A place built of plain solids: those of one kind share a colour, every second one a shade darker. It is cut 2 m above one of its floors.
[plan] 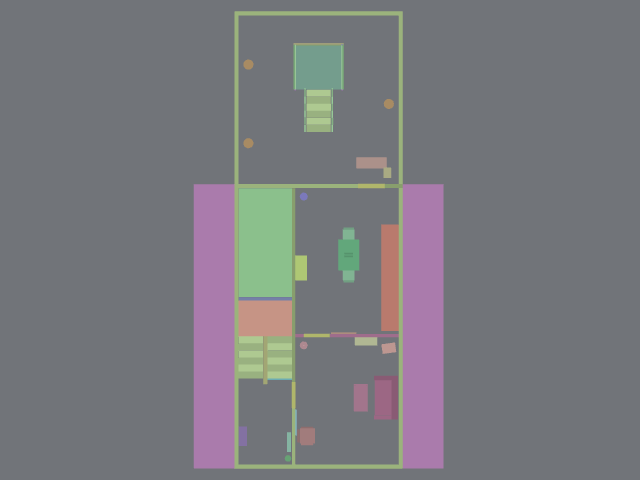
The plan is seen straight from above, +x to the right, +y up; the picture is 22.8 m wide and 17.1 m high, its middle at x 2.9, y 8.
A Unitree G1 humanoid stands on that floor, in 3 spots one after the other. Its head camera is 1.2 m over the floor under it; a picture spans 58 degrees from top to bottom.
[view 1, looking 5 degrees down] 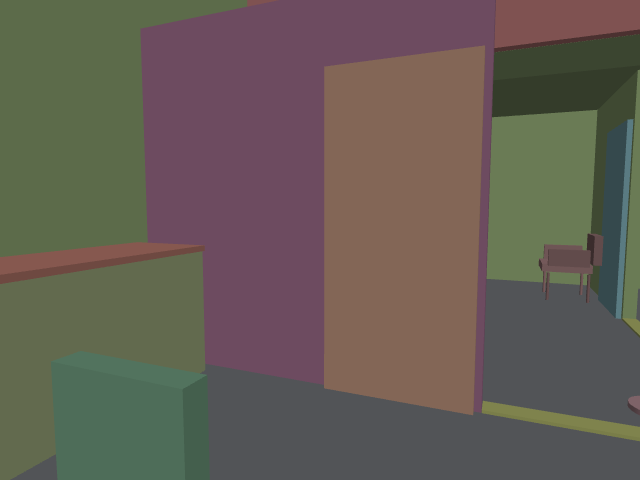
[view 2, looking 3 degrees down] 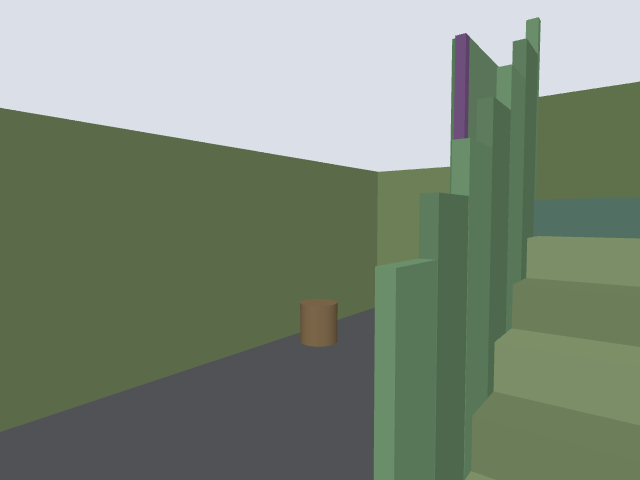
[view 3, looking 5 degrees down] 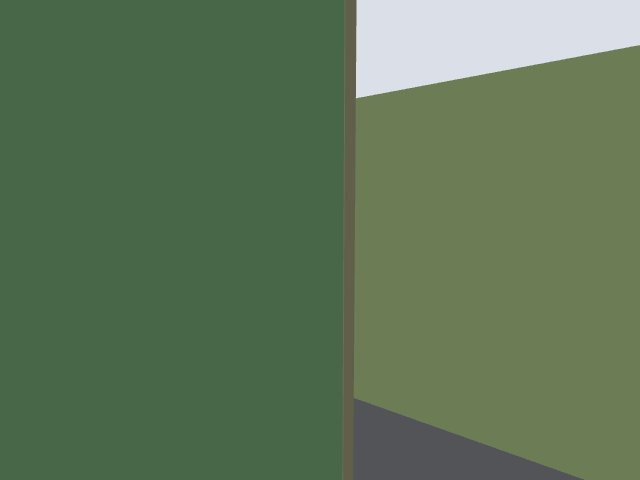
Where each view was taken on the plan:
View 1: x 3.17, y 7.21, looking -67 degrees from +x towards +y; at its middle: kitchen_wall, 2.78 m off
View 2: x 2.85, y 10.95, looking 127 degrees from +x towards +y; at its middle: wall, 4.75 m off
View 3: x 4.54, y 13.90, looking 130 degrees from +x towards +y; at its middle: guard_ground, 1.24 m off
